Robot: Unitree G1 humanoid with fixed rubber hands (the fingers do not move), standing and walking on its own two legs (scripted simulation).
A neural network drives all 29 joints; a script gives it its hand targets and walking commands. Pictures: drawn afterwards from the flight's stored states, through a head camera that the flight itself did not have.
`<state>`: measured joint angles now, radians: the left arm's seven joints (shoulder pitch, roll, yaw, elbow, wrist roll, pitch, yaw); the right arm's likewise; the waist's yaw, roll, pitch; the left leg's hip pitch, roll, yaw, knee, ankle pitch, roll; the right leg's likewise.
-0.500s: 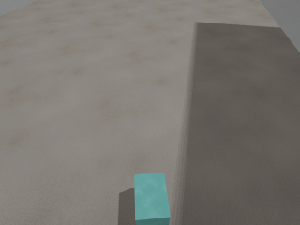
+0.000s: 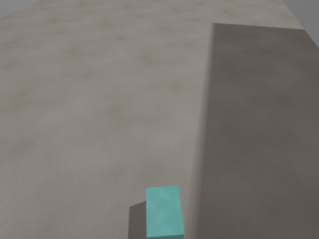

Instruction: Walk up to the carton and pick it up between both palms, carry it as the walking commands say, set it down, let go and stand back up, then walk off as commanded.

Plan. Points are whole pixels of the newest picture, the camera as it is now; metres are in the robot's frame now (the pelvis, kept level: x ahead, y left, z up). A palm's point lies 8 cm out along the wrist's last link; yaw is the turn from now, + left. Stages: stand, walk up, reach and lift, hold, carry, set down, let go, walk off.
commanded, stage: stand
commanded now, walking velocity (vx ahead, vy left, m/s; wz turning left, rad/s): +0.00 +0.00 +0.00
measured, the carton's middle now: (163, 214) +0.42 +0.01 -0.68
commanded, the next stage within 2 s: walk off in 1.04 s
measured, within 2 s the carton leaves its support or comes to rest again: neither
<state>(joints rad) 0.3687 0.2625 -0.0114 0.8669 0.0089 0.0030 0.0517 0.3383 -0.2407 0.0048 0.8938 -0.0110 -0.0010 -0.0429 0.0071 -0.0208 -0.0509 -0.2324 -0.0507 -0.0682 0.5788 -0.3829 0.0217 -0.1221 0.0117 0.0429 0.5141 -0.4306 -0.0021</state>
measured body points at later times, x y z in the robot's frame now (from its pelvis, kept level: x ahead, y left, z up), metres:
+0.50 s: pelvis -0.02 +0.00 +0.01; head -0.02 +0.01 +0.46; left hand -0.07 +0.23 -0.15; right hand -0.05 -0.23 -0.15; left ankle -0.05 +0.11 -0.73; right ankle -0.10 -0.12 -0.73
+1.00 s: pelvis -0.04 -0.01 +0.01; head -0.04 +0.00 +0.46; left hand -0.11 +0.21 -0.15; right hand -0.08 -0.22 -0.15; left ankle -0.05 +0.11 -0.73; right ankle -0.10 -0.12 -0.73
